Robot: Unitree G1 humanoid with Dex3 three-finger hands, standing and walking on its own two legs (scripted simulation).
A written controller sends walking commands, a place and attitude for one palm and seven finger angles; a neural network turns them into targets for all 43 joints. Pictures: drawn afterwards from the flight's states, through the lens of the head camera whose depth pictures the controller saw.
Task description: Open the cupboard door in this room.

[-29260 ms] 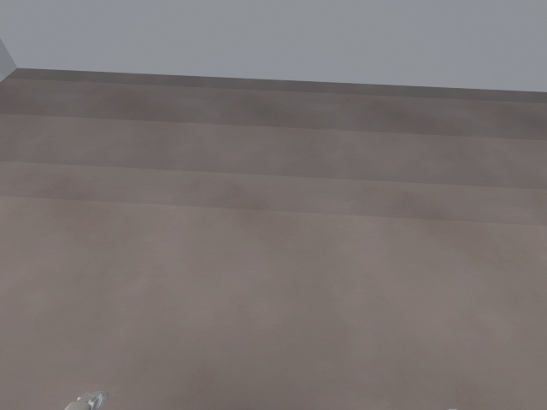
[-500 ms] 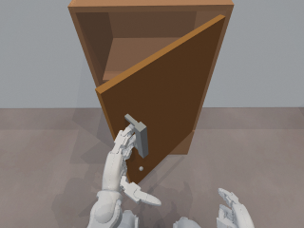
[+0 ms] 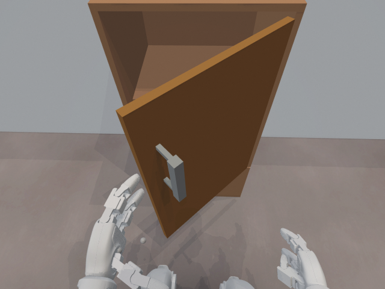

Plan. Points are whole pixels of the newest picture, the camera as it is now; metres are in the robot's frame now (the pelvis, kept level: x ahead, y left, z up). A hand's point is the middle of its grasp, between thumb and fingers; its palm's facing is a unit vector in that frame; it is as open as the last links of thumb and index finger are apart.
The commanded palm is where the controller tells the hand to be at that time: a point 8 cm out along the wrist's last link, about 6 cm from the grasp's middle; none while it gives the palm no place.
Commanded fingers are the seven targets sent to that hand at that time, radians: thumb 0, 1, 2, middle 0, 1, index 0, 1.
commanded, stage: slide the hand sideways off the handle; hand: left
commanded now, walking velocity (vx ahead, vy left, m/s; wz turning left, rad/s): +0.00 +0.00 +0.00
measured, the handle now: (171, 174) +0.33 +0.06 +0.07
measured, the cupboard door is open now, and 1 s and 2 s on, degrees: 44 44 44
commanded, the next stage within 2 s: draw the hand back to the body in 0.14 s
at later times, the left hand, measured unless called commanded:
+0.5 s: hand (108, 241) +0.19 +0.14 +0.10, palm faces -0.01 -1.00 -0.04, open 16.3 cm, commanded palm +0.16 +0.20 +0.11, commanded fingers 0.00 -0.50 0.30 -0.15 -0.30 -0.15 -0.30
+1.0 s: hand (38, 222) +0.20 +0.22 +0.16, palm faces +0.21 -0.92 -0.34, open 14.3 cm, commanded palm +0.16 +0.27 +0.19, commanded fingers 0.00 0.17 0.58 -0.17 -0.30 -0.17 -0.30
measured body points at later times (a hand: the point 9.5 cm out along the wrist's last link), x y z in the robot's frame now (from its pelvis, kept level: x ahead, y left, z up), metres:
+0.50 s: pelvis +0.00 +0.01 +0.01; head +0.03 +0.00 +0.46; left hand +0.18 +0.20 +0.11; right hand +0.17 -0.20 -0.06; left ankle +0.03 +0.12 -0.65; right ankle -0.01 -0.09 -0.65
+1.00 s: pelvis +0.02 +0.03 +0.06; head +0.01 +0.01 +0.51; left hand +0.18 +0.27 +0.18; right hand +0.20 -0.19 -0.01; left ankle +0.03 +0.12 -0.65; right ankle -0.01 -0.09 -0.65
